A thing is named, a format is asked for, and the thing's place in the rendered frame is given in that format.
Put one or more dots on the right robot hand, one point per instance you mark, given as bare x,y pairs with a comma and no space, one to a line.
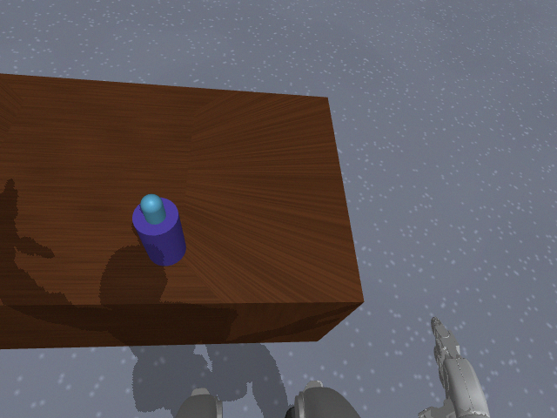
464,394

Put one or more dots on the bottle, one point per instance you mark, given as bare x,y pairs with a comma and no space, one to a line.
158,226

